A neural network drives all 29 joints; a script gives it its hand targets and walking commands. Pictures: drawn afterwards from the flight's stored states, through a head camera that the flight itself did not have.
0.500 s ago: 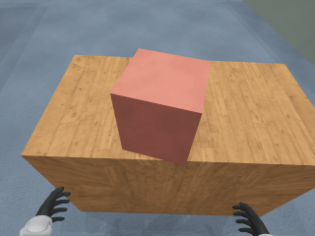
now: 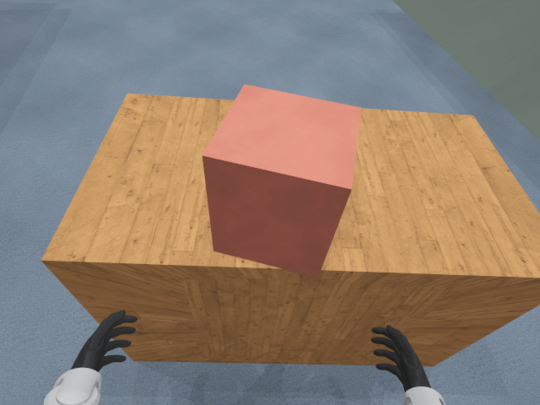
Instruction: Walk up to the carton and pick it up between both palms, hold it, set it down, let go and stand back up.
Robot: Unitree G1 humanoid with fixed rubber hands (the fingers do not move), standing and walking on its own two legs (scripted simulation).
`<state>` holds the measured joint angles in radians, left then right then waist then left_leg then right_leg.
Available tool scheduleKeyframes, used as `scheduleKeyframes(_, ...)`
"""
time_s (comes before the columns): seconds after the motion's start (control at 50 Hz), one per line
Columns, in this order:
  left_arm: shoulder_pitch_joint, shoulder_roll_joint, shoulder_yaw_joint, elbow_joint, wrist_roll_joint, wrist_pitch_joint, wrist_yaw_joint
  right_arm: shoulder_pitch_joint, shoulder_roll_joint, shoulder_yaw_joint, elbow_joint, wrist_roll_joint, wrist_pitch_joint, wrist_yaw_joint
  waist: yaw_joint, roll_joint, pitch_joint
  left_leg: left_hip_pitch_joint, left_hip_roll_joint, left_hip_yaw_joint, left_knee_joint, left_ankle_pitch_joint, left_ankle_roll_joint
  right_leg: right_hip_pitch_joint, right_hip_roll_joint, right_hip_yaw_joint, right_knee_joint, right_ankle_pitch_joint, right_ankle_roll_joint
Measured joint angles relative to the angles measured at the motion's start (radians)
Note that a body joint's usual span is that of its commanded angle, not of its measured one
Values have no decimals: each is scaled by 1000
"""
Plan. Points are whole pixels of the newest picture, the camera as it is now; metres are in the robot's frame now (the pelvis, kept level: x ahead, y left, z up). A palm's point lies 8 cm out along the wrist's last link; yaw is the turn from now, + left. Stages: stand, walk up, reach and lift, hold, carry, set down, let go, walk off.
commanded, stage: reach and lift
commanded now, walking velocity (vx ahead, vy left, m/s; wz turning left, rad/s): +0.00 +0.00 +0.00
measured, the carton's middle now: (282, 184) +0.48 -0.03 +0.04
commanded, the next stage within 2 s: none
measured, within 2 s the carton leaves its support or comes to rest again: neither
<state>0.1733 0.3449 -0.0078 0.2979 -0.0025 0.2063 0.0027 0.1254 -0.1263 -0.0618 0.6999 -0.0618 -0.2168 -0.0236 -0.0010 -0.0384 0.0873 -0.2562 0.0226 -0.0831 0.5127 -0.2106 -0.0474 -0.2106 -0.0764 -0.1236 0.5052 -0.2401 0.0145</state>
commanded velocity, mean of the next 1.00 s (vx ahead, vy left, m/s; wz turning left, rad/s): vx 0.00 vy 0.00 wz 0.00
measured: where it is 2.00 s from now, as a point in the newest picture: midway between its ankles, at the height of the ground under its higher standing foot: outside the picture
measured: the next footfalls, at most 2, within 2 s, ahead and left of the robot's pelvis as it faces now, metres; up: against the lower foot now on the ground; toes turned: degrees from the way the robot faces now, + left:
none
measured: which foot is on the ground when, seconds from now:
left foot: down 0.00-1.00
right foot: down 0.00-1.00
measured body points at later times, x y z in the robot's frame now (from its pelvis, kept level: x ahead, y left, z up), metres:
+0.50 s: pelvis +0.03 +0.01 +0.01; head +0.08 +0.03 +0.45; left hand +0.26 +0.23 -0.01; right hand +0.24 -0.21 -0.03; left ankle +0.05 +0.15 -0.73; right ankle +0.02 -0.13 -0.73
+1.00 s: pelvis +0.02 +0.01 +0.01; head +0.05 +0.03 +0.46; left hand +0.31 +0.22 +0.04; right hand +0.26 -0.19 +0.00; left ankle +0.05 +0.15 -0.74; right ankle +0.02 -0.13 -0.74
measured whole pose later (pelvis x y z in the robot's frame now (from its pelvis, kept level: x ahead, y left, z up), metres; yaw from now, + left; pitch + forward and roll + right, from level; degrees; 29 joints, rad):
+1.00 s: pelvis +0.02 +0.01 +0.01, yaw -1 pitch +1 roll -1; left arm 0.02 0.37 -0.09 0.17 -0.24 -0.01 -0.05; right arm 0.16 -0.02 -0.06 0.25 0.15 -0.05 -0.17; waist 0.00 -0.04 0.03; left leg -0.25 0.02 -0.07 0.44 -0.20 -0.04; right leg -0.19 -0.07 -0.12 0.39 -0.20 0.03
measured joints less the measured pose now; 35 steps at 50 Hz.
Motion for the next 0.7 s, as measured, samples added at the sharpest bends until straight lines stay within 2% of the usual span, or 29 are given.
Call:
scheduleKeyframes(0.16,-20,0,-20,-13,-33,-32,-15,7,22,0,-87,32,21,-42,0,0,-3,5,0,3,-49,19,0,0,0,0,-39,14,0)
scheduleKeyframes(0.28,-2,0,-20,-38,-75,-112,-37,34,45,0,-197,58,14,-82,0,0,-3,6,0,6,-67,15,0,1,0,1,-61,14,4)
scheduleKeyframes(0.4,5,0,-20,-74,-91,-207,-68,50,80,0,-248,104,-19,-106,0,0,-8,6,0,9,-73,6,0,8,1,2,-84,14,11)
scheduleKeyframes(0.6,97,0,-13,-146,-98,-310,-89,109,87,0,-287,177,-120,-130,0,0,-23,6,0,15,-73,-3,0,22,2,6,-117,24,15)
scheduleKeyframes(0.7,117,0,-17,-160,-132,-335,-90,117,89,0,-321,204,-123,-130,0,0,-24,6,0,15,-73,2,1,23,2,6,-120,31,15)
